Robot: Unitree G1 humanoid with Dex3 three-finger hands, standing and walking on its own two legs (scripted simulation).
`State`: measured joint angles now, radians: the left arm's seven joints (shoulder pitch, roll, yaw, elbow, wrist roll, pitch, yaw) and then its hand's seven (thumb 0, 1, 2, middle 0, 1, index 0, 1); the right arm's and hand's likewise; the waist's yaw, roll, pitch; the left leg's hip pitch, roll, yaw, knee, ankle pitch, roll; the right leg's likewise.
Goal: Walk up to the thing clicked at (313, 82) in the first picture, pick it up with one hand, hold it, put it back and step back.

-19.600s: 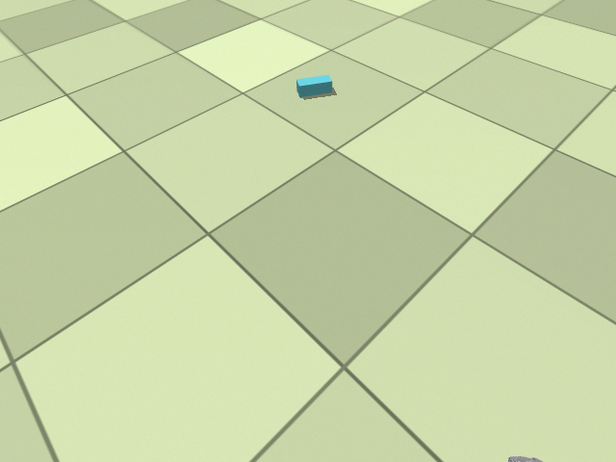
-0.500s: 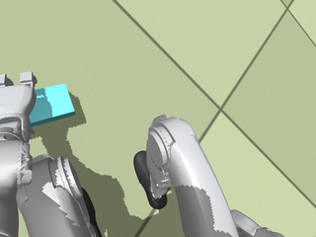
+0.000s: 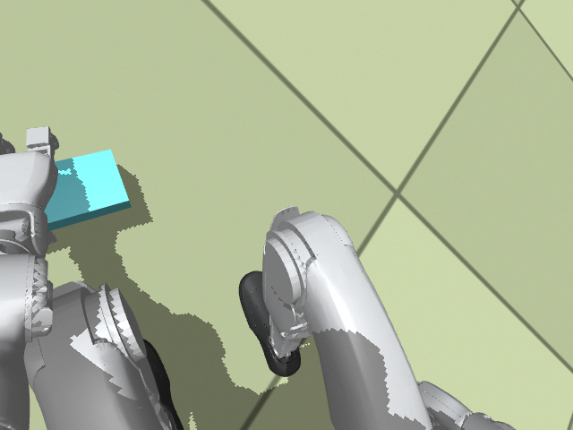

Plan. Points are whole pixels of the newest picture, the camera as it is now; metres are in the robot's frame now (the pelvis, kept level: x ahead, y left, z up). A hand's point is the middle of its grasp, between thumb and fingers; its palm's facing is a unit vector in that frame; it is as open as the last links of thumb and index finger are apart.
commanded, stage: rest palm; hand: left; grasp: from above
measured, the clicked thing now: (49, 198) +0.45 +0.20 -0.28
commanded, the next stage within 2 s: close in 0.34 s
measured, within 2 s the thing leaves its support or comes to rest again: neither
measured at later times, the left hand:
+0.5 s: hand (34, 203) +0.44 +0.22 -0.24, palm faces -0.46 -0.06 -0.89, open 14.3 cm
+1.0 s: hand (39, 197) +0.45 +0.21 -0.25, palm faces -0.46 -0.07 -0.89, open 14.0 cm
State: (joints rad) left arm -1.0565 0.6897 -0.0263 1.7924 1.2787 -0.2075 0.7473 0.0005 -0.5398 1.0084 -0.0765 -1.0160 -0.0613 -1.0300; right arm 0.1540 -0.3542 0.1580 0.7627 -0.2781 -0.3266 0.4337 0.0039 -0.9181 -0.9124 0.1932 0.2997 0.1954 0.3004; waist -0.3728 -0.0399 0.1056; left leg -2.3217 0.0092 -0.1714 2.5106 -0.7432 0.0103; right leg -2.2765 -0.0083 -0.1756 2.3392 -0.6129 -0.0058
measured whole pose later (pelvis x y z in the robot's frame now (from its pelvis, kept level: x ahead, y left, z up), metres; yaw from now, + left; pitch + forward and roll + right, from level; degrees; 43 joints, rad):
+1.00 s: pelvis +0.00 +0.00 +0.00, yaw -1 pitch +30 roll -12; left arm -1.08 0.74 -0.04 1.82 1.24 -0.19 0.76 0.00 -0.51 1.03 -0.12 -0.96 -0.09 -1.00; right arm 0.13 -0.37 0.22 0.72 -0.28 -0.35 0.44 0.00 -0.91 -0.91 0.19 0.30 0.20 0.30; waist -0.40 -0.06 0.15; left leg -2.31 0.01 -0.19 2.51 -0.75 0.01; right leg -2.26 0.00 -0.19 2.32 -0.61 0.00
